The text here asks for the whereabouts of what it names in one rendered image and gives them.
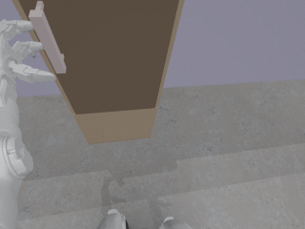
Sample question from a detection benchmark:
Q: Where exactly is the robot left forearm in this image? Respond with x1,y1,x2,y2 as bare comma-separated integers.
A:
0,69,22,140

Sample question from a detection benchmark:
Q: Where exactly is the left robot upper arm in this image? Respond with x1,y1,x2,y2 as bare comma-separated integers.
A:
0,135,33,229

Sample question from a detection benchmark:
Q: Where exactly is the handle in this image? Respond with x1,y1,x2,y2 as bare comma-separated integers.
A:
29,1,67,73

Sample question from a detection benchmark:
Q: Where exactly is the left robot shin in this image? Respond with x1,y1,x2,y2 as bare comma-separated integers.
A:
108,209,119,215

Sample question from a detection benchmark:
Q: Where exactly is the robot shin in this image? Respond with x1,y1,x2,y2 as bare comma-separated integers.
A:
163,217,173,223
108,209,119,215

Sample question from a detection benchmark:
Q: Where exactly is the right robot shin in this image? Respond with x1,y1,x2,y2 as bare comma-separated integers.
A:
163,217,173,223

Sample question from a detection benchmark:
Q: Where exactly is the robot left hand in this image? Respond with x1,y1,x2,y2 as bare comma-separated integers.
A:
0,19,56,84

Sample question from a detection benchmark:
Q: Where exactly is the cupboard door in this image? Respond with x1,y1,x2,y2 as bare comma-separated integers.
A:
18,0,179,115

